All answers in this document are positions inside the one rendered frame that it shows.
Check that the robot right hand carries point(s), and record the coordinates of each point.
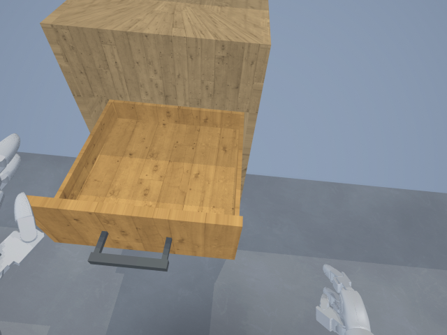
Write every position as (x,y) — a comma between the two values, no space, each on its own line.
(348,310)

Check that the handle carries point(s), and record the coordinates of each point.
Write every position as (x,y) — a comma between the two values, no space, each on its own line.
(98,258)

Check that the cabinet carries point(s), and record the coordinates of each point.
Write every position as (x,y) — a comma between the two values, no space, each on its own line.
(210,54)

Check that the drawer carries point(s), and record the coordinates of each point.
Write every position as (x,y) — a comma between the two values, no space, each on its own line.
(150,171)

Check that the robot left hand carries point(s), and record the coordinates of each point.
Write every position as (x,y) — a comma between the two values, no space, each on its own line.
(18,245)

